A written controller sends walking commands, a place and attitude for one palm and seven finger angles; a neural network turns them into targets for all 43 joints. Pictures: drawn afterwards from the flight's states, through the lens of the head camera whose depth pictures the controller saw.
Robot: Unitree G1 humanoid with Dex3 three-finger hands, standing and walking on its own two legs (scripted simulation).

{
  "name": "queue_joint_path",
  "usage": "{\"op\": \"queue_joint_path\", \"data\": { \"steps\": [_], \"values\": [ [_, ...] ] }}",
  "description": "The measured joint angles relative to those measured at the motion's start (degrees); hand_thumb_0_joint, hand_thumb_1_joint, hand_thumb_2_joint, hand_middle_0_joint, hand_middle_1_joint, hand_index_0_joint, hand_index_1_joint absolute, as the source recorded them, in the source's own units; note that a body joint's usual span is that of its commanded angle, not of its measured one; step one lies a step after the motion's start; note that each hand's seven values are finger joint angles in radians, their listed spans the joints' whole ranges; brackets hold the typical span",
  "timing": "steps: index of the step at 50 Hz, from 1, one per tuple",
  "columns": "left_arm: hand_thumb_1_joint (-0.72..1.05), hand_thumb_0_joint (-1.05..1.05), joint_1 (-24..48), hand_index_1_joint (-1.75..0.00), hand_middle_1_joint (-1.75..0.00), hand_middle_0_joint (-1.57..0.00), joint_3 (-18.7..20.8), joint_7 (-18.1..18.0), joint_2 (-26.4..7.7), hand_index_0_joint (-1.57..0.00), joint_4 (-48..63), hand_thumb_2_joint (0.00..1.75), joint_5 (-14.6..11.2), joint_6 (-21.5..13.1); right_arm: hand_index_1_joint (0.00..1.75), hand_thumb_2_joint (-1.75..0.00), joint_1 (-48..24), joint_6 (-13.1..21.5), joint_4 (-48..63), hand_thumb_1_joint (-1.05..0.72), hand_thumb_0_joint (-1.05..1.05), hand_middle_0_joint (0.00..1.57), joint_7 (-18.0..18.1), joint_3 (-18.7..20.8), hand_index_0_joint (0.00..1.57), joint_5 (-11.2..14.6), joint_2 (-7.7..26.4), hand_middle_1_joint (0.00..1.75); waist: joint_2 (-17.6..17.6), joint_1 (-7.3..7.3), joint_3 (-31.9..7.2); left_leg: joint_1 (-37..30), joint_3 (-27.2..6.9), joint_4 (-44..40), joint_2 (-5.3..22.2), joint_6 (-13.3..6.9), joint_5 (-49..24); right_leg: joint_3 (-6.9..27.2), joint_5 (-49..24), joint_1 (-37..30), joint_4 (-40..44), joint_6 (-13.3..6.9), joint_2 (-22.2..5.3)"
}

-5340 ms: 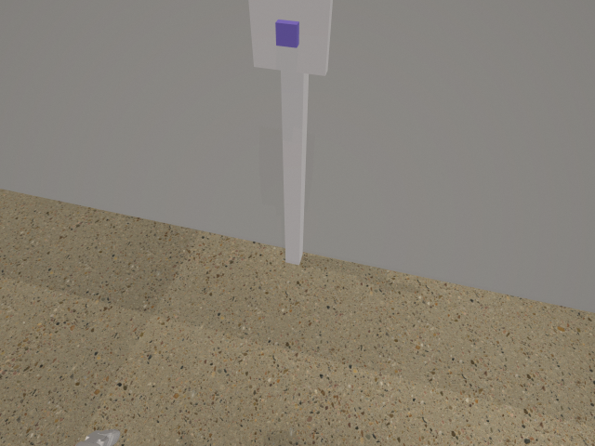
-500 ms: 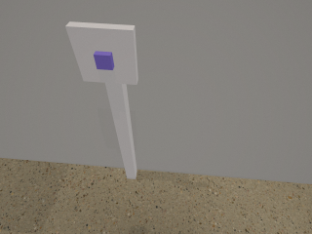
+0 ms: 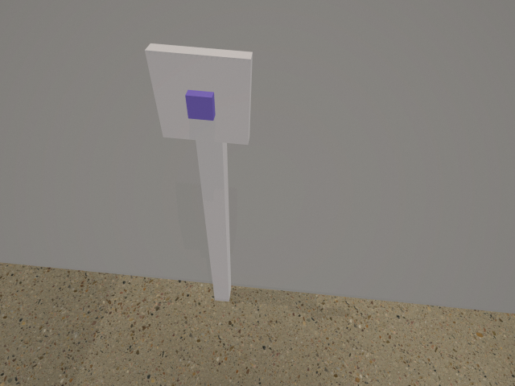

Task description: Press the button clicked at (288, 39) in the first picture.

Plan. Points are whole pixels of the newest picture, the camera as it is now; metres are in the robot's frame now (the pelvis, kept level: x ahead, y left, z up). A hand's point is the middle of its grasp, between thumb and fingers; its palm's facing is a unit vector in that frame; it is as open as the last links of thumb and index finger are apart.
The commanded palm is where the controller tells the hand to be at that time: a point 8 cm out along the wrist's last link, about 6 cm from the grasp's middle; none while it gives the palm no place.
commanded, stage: shuffle to correct the standing spot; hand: left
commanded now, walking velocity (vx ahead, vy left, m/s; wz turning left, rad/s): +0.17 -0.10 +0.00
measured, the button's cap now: (201, 104) +0.55 +0.15 +0.16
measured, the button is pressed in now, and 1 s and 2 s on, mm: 0 0 0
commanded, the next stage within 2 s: come to a stop and stand still in 0.24 s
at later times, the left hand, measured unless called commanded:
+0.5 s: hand out of the picture +0.02 +0.12 -0.19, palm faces +0.05 -0.99 -0.11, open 7.4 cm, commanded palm none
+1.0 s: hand out of the picture +0.11 +0.17 -0.17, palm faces -0.04 -0.97 -0.26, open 7.4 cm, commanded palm none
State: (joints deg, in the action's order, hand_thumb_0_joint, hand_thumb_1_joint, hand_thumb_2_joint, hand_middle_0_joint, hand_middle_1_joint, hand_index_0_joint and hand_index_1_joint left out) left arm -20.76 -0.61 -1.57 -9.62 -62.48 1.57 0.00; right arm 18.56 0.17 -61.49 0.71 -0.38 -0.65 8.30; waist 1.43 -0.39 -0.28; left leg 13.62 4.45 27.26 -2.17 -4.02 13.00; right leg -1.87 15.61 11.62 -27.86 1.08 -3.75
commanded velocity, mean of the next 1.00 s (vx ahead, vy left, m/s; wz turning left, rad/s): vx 0.00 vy -0.02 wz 0.00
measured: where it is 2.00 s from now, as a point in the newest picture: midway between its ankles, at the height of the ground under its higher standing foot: outside the picture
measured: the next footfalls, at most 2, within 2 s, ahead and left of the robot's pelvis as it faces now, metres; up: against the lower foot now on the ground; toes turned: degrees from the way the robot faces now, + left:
none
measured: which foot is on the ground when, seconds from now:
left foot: down 0.00-1.00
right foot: down 0.00-1.00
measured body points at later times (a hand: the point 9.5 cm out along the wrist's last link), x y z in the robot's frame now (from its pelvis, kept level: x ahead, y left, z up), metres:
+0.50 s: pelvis +0.08 -0.02 -0.01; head +0.09 +0.00 +0.44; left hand +0.01 +0.17 -0.18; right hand +0.08 -0.25 -0.16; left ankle +0.02 +0.07 -0.74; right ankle +0.01 -0.14 -0.73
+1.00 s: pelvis +0.04 -0.01 -0.01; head +0.05 -0.03 +0.44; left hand +0.11 +0.22 -0.15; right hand +0.08 -0.25 -0.16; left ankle +0.02 +0.07 -0.74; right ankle +0.03 -0.14 -0.74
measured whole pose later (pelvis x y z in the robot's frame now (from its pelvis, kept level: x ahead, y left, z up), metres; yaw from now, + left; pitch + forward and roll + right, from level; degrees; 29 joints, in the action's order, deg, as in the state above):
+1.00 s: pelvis +0.04 -0.01 -0.01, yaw -2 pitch -1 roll +0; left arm -12.4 -0.4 -2.3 -10.2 -56.8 0.8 -0.1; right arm 13.8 0.0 -55.8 1.1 1.1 -0.8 11.0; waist -2.3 0.4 2.0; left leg 12.6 6.3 32.9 0.3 -2.4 19.9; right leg -2.9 18.4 14.0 -33.0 0.8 -2.4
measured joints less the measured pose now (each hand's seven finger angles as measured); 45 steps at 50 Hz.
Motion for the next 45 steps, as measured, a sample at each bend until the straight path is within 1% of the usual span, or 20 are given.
{"op": "queue_joint_path", "data": {
  "steps": [3,6,12,18,20,21,24,27,30,34,38,40,42,45],
  "values": [
    [0.91,0.00,-0.78,-0.29,-0.30,-0.20,0.13,0.31,0.59,-0.19,-0.25,0.90,0.29,0.16,0.30,-0.89,0.64,-0.31,-0.60,-0.91,0.01,0.20,-0.02,0.32,0.20,-0.15,-0.42,0.30,-0.02,0.11,-0.20,0.21,0.04,0.90,0.21,0.06,0.88,0.22,2.16,0.52,-1.61,-1.27,0.31],
    [0.91,0.00,-1.59,-0.29,-0.30,-0.20,0.37,0.57,1.18,-0.19,-0.27,0.90,0.35,-0.17,0.30,-0.89,1.25,-0.37,-1.09,-0.91,0.01,0.20,-0.01,0.67,0.20,-0.23,-0.79,0.30,-0.01,0.06,-0.25,0.55,0.00,2.18,0.59,0.40,2.02,0.43,2.37,0.74,-2.43,-1.76,0.78],
    [0.91,0.00,-3.26,-0.29,-0.30,-0.20,0.69,0.80,2.58,-0.19,-0.47,0.90,0.21,-1.18,0.30,-0.89,1.91,0.10,-1.47,-0.91,0.01,0.20,0.06,1.23,0.20,-0.16,-1.00,0.30,-0.62,-0.09,-0.41,1.06,-0.29,5.26,2.03,1.57,5.08,0.29,3.92,0.56,-3.71,-0.69,2.02],
    [0.91,0.00,-4.46,-0.30,-0.30,-0.20,1.38,0.50,3.42,-0.20,-1.02,0.90,0.01,-2.24,0.30,-0.89,1.17,0.92,-1.24,-0.91,0.01,0.19,0.04,1.32,0.20,-0.17,-1.23,0.30,-0.57,-0.16,-0.35,2.20,-1.47,10.42,3.56,2.21,9.63,-0.92,7.01,-0.21,-5.38,-1.01,3.41],
    [0.91,0.00,-4.73,-0.30,-0.30,-0.20,1.61,0.35,3.37,-0.20,-1.52,0.90,0.05,-2.23,0.30,-0.89,0.27,1.23,-1.53,-0.91,0.01,0.19,0.33,1.23,0.20,-0.21,-1.49,0.30,0.50,-0.36,-0.24,1.15,-1.22,10.27,3.30,2.69,10.61,-0.72,8.11,-0.87,-5.90,-0.87,3.10],
    [0.91,0.00,-4.64,-0.30,-0.30,-0.20,1.60,0.24,3.36,-0.20,-1.87,0.90,0.04,-2.05,0.30,-0.89,-0.29,1.47,-1.83,-0.92,0.01,0.19,0.68,1.19,0.20,-0.19,-1.44,0.30,1.05,-0.46,-0.05,0.39,-0.90,9.82,3.03,2.54,10.79,-0.43,8.39,-0.94,-6.61,-0.87,2.82],
    [0.91,0.00,-3.31,-0.30,-0.30,-0.20,1.14,-0.37,3.56,-0.20,-2.80,0.90,-0.47,-1.14,0.30,-0.89,-1.55,2.33,-1.98,-0.93,0.02,0.19,1.83,0.92,0.20,0.22,-1.04,0.30,1.10,-0.43,0.73,-2.23,-0.09,7.90,2.93,1.87,10.55,-1.25,7.51,-0.10,-10.23,-1.03,2.21],
    [0.91,0.01,-0.94,-0.30,-0.30,-0.20,1.21,-0.68,3.27,-0.20,-1.98,0.90,-0.64,-0.59,0.30,-0.89,-2.34,1.83,-1.65,-0.93,0.02,0.19,2.58,0.79,0.20,0.46,-0.94,0.30,0.97,-0.39,2.11,-4.47,0.56,5.89,2.58,1.94,9.29,-1.96,5.58,-1.33,-5.81,-0.89,1.58],
    [0.91,0.01,1.25,-0.30,-0.30,-0.20,1.46,-0.89,2.75,-0.20,0.06,0.90,-0.58,-1.00,0.30,-0.89,-2.92,0.66,-1.30,-0.94,0.02,0.20,2.77,1.27,0.20,0.74,-0.65,0.30,0.30,-0.46,2.22,-3.94,0.67,5.40,2.65,2.60,7.82,-1.97,4.88,-1.70,-3.49,-0.61,1.65],
    [0.92,0.01,3.57,-0.30,-0.30,-0.20,1.99,-1.31,0.84,-0.20,2.63,0.90,-0.29,-0.75,0.30,-0.89,-3.98,-0.25,0.09,-0.94,0.02,0.20,2.29,2.05,0.20,0.66,-0.31,0.30,0.17,-0.02,2.50,-2.21,0.93,5.66,2.59,3.10,5.78,-1.90,3.21,0.34,-4.30,-1.19,1.46],
    [0.92,0.01,5.11,-0.30,-0.30,-0.20,2.35,-1.20,-0.88,-0.20,4.52,0.90,-0.42,-0.27,0.30,-0.89,-4.66,-0.37,1.30,-0.93,0.01,0.20,1.85,2.24,0.20,0.39,0.26,0.30,-0.33,0.20,2.17,-1.92,1.18,4.07,2.61,2.84,7.58,-1.70,4.45,1.61,-4.31,-0.93,1.60],
    [0.92,0.01,6.39,-0.30,-0.30,-0.20,2.41,-1.21,-1.31,-0.20,4.81,0.90,-0.43,0.01,0.30,-0.89,-5.41,-0.35,1.23,-0.93,0.01,0.20,1.83,2.20,0.20,0.24,0.44,0.30,-0.51,0.26,2.66,-1.78,1.21,3.89,2.61,2.58,8.17,-1.65,4.67,2.01,-4.63,-0.60,1.59],
    [0.92,0.01,7.23,-0.29,-0.30,-0.20,1.98,-1.72,-1.25,-0.19,5.21,0.90,-0.55,-0.25,0.30,-0.89,-5.86,-0.75,2.34,-0.93,0.01,0.20,1.18,2.18,0.20,0.50,1.13,0.30,-1.41,0.38,3.03,-0.18,1.12,6.10,3.19,2.82,7.29,-1.79,3.56,2.27,-4.14,-0.54,2.02],
    [0.91,0.01,7.67,-0.29,-0.30,-0.20,1.14,-1.41,-1.13,-0.19,5.86,0.90,-0.65,-0.31,0.30,-0.89,-5.60,-0.54,4.74,-0.92,0.01,0.20,0.44,2.16,0.20,0.18,2.12,0.30,-2.62,0.96,2.81,0.53,1.20,6.84,3.16,2.13,8.36,-1.65,3.47,3.37,-5.36,-0.56,1.99]
  ]
}}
